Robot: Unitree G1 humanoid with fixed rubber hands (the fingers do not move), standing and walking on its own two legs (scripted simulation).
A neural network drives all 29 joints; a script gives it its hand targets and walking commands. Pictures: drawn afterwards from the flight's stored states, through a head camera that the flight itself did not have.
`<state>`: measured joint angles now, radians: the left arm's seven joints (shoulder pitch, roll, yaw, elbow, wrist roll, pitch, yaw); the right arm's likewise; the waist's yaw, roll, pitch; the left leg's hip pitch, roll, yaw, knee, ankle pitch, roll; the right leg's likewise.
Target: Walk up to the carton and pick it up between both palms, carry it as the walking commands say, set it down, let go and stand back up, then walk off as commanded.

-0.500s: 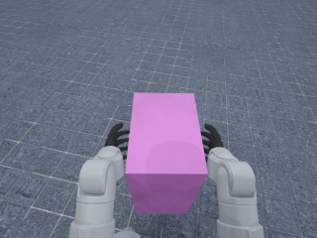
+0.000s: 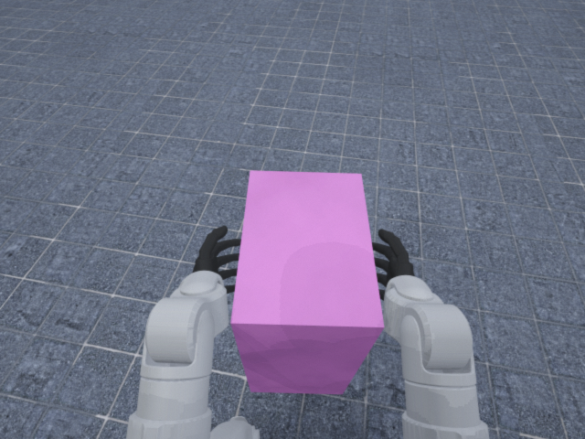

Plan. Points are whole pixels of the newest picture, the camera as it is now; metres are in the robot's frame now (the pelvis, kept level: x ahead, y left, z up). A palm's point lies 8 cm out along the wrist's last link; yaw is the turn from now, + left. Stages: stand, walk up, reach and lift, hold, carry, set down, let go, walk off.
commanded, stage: carry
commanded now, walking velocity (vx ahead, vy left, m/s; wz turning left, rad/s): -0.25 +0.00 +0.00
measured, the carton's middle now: (300, 293) +0.32 +0.00 +0.01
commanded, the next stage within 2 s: none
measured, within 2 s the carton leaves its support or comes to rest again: neither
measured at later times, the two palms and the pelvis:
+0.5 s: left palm out of the picture +0.09 +0.17 +0.09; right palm out of the picture +0.11 -0.07 +0.09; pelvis -0.19 +0.03 +0.00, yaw +1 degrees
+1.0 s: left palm out of the picture -0.11 +0.18 +0.07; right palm out of the picture -0.10 -0.06 +0.08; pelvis -0.39 +0.05 +0.00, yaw +1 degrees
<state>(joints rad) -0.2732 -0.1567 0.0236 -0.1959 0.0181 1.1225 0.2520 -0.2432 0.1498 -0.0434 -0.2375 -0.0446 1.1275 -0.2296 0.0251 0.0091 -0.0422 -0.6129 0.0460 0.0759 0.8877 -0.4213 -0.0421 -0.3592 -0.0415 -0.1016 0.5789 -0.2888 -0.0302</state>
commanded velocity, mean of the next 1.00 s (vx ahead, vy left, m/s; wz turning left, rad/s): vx -0.25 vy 0.00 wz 0.00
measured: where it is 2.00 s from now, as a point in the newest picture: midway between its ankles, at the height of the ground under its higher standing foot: outside the picture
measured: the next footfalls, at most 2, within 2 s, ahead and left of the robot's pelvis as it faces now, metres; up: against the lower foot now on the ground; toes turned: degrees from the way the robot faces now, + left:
left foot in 0.26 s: -0.07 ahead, +0.16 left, +0.00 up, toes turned +5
right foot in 0.54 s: -0.18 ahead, -0.10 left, +0.00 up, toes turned -6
